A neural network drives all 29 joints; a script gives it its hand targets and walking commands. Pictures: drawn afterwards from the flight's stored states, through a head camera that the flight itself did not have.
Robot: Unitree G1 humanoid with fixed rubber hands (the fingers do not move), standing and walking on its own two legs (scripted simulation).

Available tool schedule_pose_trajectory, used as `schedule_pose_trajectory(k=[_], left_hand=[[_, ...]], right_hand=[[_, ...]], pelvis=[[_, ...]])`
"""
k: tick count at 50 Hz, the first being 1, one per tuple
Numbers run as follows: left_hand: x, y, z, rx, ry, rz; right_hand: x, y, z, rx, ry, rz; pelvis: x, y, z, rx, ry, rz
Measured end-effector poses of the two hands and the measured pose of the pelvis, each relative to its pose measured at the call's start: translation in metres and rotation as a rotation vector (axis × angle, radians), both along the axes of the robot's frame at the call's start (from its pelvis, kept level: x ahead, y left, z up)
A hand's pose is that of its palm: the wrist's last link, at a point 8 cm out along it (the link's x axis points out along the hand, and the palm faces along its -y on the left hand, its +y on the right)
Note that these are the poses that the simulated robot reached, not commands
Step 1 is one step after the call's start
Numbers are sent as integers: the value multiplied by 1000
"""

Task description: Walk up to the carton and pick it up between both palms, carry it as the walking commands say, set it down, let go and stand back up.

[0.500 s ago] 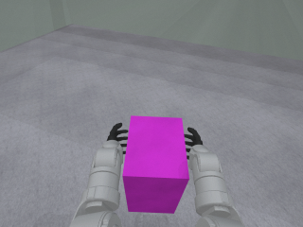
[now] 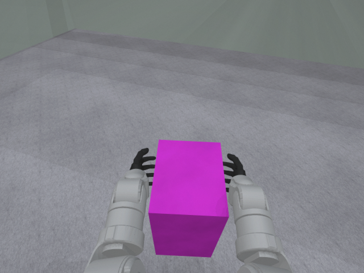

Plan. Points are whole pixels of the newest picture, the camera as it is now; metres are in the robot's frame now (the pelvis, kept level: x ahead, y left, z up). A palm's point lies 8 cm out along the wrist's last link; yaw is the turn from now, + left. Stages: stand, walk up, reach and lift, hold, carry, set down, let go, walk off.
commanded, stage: reach and lift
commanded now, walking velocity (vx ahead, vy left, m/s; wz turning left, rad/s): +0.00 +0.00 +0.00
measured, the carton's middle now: (186, 201) +0.31 +0.00 -0.02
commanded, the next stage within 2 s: hold in 0.54 s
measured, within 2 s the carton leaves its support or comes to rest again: neither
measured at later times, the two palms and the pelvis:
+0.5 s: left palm (135, 181) +0.31 +0.12 +0.06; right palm (238, 188) +0.30 -0.12 +0.05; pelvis +0.00 +0.00 +0.00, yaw +0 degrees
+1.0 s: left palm (134, 185) +0.30 +0.12 +0.06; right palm (238, 191) +0.29 -0.12 +0.06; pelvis -0.01 +0.00 +0.00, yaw +0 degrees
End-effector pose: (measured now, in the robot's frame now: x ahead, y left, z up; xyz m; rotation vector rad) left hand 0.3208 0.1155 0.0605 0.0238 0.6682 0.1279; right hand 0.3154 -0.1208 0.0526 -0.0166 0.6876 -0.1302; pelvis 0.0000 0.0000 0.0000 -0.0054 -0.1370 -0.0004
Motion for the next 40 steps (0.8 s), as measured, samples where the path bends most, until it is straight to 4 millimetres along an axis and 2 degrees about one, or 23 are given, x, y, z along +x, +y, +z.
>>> schedule_pose_trajectory(k=[17,40], left_hand=[[-4,2,1,33,9,-38],[-26,3,1,15,6,-18]], right_hand=[[-6,2,1,-31,9,17],[-26,3,3,-25,6,17]], pelvis=[[5,5,2,-2,-7,-3],[-16,3,-3,1,-36,-3]])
